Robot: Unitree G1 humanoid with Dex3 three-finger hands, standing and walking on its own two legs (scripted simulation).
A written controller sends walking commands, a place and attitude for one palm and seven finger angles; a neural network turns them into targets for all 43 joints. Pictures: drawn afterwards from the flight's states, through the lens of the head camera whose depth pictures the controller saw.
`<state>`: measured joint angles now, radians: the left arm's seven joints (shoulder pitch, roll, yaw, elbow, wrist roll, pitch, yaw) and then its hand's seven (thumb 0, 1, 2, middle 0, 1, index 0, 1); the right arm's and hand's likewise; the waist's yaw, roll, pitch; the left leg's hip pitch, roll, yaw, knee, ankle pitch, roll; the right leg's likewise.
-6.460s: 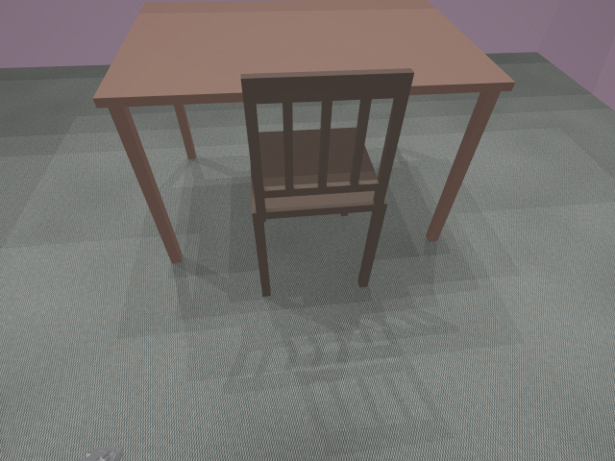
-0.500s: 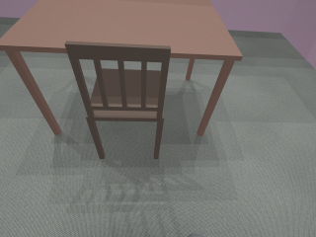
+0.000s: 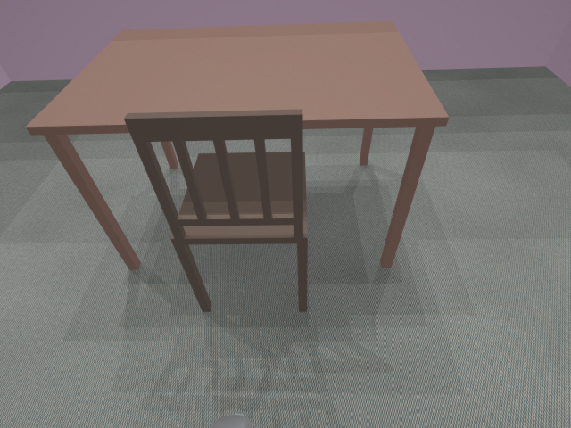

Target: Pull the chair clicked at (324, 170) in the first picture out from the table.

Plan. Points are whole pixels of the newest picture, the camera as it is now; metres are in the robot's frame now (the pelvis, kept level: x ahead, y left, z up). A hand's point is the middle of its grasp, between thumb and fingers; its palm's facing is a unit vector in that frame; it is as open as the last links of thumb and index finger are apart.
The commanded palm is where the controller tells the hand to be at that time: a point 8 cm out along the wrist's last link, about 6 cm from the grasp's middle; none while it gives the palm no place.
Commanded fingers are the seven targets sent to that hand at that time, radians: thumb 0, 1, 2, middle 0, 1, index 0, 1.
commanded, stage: take the last steps up to it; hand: left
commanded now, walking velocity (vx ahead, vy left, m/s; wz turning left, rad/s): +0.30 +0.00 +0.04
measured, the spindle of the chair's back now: (227, 181) +0.71 +0.18 -0.10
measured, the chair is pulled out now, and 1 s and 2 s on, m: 0.00 0.00 0.00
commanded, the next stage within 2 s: come to a stop and stand still in 0.56 s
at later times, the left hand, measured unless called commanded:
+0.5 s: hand out of the picture +0.16 +0.25 -0.19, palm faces +0.06 -0.98 -0.17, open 7.4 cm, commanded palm none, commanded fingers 0.00 0.90 0.90 -0.20 -0.30 -0.20 -0.30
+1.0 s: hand (193, 330) +0.34 +0.21 -0.17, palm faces +0.00 -0.97 -0.23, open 7.2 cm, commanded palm none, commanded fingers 0.00 0.90 0.90 -0.20 -0.30 -0.20 -0.30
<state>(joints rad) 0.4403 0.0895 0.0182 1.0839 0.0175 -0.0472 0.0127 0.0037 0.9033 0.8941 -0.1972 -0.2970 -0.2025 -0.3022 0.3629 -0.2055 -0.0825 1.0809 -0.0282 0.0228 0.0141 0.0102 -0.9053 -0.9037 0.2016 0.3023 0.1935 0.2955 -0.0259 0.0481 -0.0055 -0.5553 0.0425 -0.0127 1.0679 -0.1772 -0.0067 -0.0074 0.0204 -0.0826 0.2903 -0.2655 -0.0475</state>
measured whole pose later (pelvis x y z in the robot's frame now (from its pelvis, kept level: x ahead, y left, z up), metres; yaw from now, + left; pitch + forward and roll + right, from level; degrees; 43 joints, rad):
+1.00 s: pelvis +0.24 +0.04 -0.01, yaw -1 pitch -2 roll +1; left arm 0.10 0.13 0.04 1.00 0.03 0.00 0.04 -0.01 0.92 0.89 -0.20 -0.30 -0.21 -0.30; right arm 0.26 -0.14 -0.06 1.09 0.00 0.05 -0.03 0.01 -0.91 -0.90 0.20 0.30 0.19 0.30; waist -0.03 0.03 0.11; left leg -0.35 0.02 0.01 0.95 -0.52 -0.04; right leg -0.33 -0.05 -0.11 0.51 -0.15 -0.04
